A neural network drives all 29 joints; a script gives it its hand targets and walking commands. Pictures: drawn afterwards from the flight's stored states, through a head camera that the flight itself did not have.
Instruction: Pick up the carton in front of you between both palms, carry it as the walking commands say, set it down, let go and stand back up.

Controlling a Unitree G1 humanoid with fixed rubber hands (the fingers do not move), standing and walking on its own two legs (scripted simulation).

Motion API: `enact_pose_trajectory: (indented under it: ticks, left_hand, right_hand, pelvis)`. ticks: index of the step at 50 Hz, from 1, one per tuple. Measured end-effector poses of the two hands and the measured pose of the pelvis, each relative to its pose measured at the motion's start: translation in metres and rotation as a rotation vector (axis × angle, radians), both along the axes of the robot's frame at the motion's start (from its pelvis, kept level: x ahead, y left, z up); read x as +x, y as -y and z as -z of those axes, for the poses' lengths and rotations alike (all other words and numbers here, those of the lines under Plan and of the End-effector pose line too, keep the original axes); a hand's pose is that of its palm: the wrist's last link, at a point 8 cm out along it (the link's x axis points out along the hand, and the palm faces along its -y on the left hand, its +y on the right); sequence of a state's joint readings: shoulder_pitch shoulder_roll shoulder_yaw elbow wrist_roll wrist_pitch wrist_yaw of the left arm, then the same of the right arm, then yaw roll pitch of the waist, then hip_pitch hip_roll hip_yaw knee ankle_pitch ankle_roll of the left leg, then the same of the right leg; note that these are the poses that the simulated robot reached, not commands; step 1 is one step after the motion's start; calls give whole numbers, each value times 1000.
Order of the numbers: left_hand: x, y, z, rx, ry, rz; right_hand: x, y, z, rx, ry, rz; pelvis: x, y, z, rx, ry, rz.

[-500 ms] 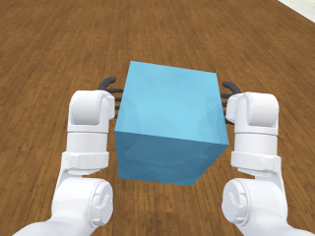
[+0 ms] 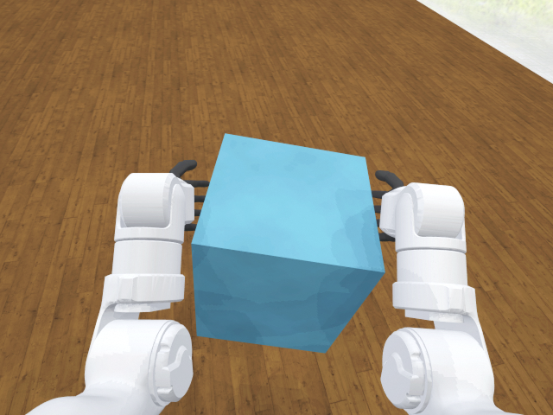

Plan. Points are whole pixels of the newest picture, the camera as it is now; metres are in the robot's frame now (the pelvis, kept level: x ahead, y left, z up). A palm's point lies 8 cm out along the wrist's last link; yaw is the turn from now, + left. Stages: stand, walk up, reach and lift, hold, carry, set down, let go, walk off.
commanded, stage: carry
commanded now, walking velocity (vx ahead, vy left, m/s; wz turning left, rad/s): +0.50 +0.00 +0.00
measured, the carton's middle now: (278, 249) +0.37 -0.02 +0.06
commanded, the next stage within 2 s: none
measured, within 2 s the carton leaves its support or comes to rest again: neither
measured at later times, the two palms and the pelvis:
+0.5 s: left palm (194, 136) +0.63 +0.14 +0.08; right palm (334, 134) +0.66 -0.15 +0.07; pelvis +0.35 -0.03 +0.01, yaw +4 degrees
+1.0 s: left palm (190, 62) +0.95 +0.18 +0.09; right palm (302, 66) +0.94 -0.11 +0.10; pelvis +0.67 +0.04 +0.01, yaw -1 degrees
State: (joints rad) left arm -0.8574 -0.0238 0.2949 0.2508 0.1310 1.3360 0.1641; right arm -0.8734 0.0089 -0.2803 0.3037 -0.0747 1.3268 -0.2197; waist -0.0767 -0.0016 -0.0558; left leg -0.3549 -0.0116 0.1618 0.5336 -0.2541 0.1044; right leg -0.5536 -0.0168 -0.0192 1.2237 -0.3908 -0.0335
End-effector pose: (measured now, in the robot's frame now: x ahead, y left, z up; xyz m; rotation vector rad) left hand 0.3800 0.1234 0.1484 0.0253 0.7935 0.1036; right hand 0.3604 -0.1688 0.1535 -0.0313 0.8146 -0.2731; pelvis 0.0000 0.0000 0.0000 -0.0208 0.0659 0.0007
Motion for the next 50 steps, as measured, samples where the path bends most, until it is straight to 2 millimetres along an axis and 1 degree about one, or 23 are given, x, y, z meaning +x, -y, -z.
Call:
enact_pose_trajectory:
  ticks: [4, 8, 11, 15, 17, 19, 21, 24, 27, 32, 35, 38, 40, 41, 43, 46, 50]
  left_hand:
    - [49, 0, 15, -9, -28, 0]
    - [100, -4, 27, -15, -16, -25]
    - [141, -6, 36, -9, 5, -49]
    - [192, -6, 50, 22, 36, -93]
    - [209, -7, 59, 38, 20, -115]
    - [219, -8, 69, 29, -18, -146]
    - [226, -10, 74, 11, -43, -182]
    - [243, -13, 71, -9, -25, -225]
    - [273, -16, 59, 13, 21, -197]
    - [338, -19, 38, 23, 100, -146]
    - [382, -25, 33, 16, 135, -120]
    - [429, -36, 37, 0, 160, -103]
    - [462, -45, 45, -13, 169, -95]
    - [475, -48, 49, -19, 156, -92]
    - [498, -54, 57, -18, 103, -80]
    - [527, -57, 62, -25, 32, -72]
    - [568, -61, 57, -17, 21, -56]
  right_hand:
    - [48, 0, 13, 7, -28, 19]
    - [105, -4, 24, 6, -16, 0]
    - [153, -6, 35, 13, 5, -24]
    - [219, -6, 55, 35, 36, -79]
    - [245, -7, 67, 50, 19, -102]
    - [262, -9, 77, 58, -20, -116]
    - [275, -11, 82, 71, -47, -118]
    - [295, -14, 81, 100, -34, -108]
    - [320, -16, 73, 87, 17, -124]
    - [374, -19, 53, 71, 99, -105]
    - [412, -25, 45, 62, 136, -82]
    - [455, -36, 43, 49, 162, -64]
    - [484, -44, 48, 39, 171, -55]
    - [497, -48, 50, 31, 158, -52]
    - [517, -54, 56, 28, 106, -39]
    - [541, -57, 62, 31, 35, -21]
    - [581, -61, 55, 28, 24, -15]
  pelvis:
    - [49, -1, -6, -7, -13, -2]
    - [105, 4, -6, 0, -17, -10]
    - [152, 10, 1, 10, -16, -9]
    - [225, 22, 16, 14, 5, -22]
    - [251, 26, 14, 3, 2, -30]
    - [276, 30, 6, 15, -3, -41]
    - [300, 33, -3, 28, -9, -51]
    - [338, 34, -12, 44, -17, -58]
    - [376, 30, -17, 48, -20, -56]
    - [446, 17, -15, 40, -9, -46]
    - [492, 5, -9, 33, 2, -39]
    - [541, -9, 4, 27, 18, -23]
    - [572, -19, 16, 35, 31, -13]
    - [585, -24, 17, 43, 30, -7]
    - [605, -31, 13, 36, 26, 8]
    - [634, -39, 1, 21, 20, 17]
    - [674, -44, -12, 9, 12, 13]
